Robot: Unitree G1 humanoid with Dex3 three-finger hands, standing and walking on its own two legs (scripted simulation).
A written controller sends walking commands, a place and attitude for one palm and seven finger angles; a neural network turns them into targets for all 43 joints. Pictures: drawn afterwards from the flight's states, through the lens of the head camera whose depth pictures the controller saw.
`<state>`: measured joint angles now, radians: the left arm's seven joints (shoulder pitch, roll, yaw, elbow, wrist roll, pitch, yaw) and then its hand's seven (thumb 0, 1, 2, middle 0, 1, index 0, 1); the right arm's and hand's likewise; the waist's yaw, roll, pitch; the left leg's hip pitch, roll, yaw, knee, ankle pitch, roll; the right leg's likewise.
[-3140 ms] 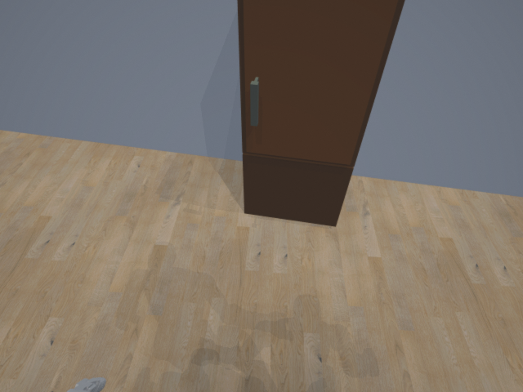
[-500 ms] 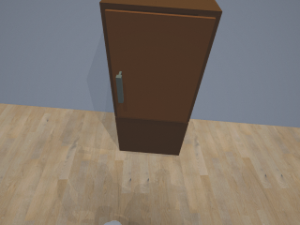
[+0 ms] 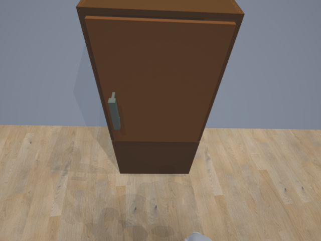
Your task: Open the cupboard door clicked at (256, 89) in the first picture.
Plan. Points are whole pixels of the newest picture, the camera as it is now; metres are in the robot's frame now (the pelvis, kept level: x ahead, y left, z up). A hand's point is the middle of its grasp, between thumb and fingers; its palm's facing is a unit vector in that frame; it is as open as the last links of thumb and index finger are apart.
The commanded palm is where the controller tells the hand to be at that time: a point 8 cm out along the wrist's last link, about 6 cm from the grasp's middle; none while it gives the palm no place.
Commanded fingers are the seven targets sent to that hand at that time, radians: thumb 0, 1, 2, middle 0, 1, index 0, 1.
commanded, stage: come to a stop and stand still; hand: left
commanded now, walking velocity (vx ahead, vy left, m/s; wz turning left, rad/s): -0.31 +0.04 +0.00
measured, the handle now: (115, 111) +0.59 +0.20 -0.10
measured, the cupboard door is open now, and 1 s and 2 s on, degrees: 0 0 0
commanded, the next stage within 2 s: look again from close up in 1.48 s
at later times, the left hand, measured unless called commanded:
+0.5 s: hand out of the picture +0.09 +0.20 -0.20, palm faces +0.09 -0.98 -0.19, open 7.3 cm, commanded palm none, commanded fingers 0.00 0.90 0.90 -0.20 -0.30 -0.20 -0.30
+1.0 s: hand out of the picture -0.01 +0.17 -0.18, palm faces +0.02 -0.98 -0.18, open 7.4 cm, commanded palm none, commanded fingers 0.00 0.90 0.90 -0.20 -0.30 -0.20 -0.30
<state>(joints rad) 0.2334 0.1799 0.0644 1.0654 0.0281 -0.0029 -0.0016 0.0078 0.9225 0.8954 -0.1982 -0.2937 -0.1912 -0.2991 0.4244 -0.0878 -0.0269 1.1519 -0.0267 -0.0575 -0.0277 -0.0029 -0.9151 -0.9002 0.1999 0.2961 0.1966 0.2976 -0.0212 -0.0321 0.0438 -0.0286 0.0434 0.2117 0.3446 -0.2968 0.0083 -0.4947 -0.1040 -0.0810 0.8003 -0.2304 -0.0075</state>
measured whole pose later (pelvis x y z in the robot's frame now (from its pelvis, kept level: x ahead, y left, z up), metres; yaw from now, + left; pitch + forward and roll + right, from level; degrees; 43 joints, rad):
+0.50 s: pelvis +0.00 +0.02 -0.02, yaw +2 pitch -2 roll -1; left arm 0.15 0.19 0.06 0.99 0.03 0.04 0.04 0.00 0.91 0.89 -0.21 -0.29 -0.20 -0.30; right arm 0.19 -0.17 -0.07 0.98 -0.02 0.00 -0.02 0.00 -0.91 -0.90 0.20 0.30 0.19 0.30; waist 0.01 -0.03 0.04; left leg -0.29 0.03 0.05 0.66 -0.37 -0.01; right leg -0.42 -0.10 -0.11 0.62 -0.21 0.01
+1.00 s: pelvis -0.01 +0.00 +0.00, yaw +0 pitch +0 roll +1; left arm 0.29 0.16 0.04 1.10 0.02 0.03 0.02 0.01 0.91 0.90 -0.20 -0.29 -0.19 -0.30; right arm 0.35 -0.12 -0.04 1.13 -0.02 0.00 -0.04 0.00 -0.90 -0.90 0.20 0.30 0.20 0.30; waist -0.03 -0.03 0.01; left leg -0.23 0.02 0.08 0.42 -0.19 0.00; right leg -0.18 -0.05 -0.02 0.47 -0.28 0.01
